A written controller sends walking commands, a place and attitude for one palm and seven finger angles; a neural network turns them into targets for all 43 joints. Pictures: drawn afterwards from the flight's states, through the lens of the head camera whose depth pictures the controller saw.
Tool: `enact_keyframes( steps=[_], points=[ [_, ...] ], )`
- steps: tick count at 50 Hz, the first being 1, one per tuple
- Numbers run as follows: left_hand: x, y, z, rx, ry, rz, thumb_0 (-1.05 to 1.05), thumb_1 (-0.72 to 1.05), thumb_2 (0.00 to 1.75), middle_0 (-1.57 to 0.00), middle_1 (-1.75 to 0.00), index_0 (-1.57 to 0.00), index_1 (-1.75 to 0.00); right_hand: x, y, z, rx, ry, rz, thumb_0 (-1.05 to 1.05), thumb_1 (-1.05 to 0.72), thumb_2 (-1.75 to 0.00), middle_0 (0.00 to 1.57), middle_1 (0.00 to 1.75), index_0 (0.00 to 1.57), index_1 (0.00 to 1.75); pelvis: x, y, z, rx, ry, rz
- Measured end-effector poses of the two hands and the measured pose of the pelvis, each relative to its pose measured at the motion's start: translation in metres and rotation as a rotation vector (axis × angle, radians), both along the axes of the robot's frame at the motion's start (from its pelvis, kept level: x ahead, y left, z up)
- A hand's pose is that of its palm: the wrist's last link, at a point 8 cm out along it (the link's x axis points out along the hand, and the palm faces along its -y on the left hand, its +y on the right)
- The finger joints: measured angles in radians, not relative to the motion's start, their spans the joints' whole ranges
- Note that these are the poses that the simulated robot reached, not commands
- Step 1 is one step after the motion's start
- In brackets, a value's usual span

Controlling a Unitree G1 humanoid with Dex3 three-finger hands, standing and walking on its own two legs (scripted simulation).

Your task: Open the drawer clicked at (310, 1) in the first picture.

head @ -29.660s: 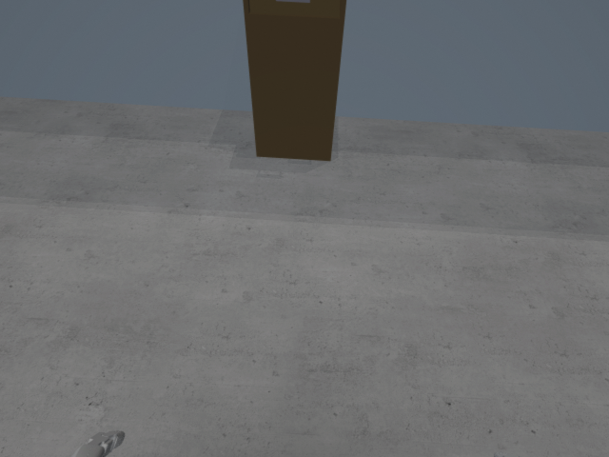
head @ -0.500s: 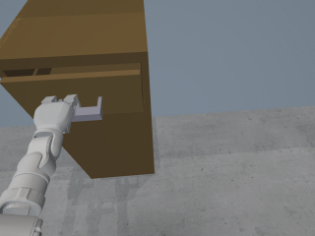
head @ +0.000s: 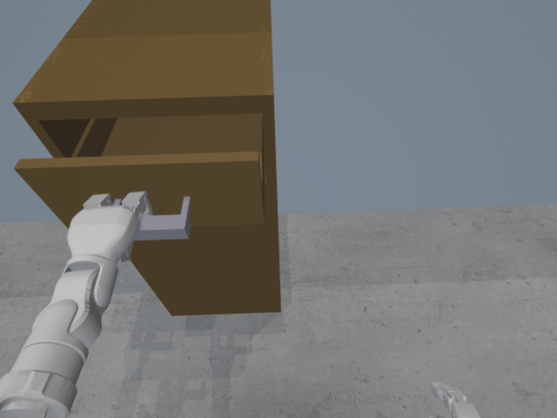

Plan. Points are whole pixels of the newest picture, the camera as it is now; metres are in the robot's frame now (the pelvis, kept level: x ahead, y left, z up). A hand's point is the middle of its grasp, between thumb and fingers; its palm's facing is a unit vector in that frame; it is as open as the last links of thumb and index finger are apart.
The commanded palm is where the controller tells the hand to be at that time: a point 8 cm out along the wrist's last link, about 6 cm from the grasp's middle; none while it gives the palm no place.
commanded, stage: pull the drawer open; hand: left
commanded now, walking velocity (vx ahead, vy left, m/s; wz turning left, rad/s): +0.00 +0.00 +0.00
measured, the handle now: (149, 215) +0.40 +0.24 +0.05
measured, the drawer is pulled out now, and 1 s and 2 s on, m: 0.10 0.22 0.30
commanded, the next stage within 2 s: none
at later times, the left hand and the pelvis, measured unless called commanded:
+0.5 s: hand (111, 284) +0.29 +0.27 +0.03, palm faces -0.01 -0.06 -1.00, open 5.9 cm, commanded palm +0.25 +0.27 +0.08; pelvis +0.00 +0.00 +0.00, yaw -1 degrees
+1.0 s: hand (99, 325) +0.23 +0.26 +0.03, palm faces -0.01 -0.07 -1.00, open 5.8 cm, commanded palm +0.20 +0.26 +0.08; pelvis +0.00 -0.01 +0.00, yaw +0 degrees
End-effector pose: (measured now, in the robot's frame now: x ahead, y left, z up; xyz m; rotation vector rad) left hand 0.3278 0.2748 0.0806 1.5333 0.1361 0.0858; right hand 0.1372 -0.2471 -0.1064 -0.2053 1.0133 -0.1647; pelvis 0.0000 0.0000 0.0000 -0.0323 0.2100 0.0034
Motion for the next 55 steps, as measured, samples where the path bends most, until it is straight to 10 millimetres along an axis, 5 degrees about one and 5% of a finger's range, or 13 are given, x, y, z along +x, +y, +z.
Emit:
enact_keyframes(
  steps=[12,38,55],
  points=[
    [-0.030,-0.003,0.000,-0.001,-0.020,0.005,0.00,0.64,0.85,-0.41,-1.33,-0.42,-1.35,0.000,-0.004,-0.001,0.000,-0.014,0.005,0.01,-0.90,-0.90,0.21,0.30,0.20,0.30,-0.001,-0.003,0.001,0.006,-0.017,-0.002],
    [-0.098,-0.010,-0.001,-0.013,-0.036,0.046,-0.01,0.64,0.83,-0.42,-1.35,-0.42,-1.35,0.064,0.020,0.016,0.030,-0.172,0.128,0.01,-0.90,-0.90,0.21,0.30,0.20,0.30,0.003,-0.004,0.002,0.012,-0.055,0.007],
    [-0.128,-0.013,0.000,-0.032,-0.015,0.063,-0.01,0.65,0.80,-0.42,-1.35,-0.42,-1.35,0.066,0.021,0.021,0.040,-0.191,0.141,0.01,-0.90,-0.90,0.21,0.30,0.20,0.30,0.004,-0.010,0.003,0.017,-0.070,-0.014]
  ],
)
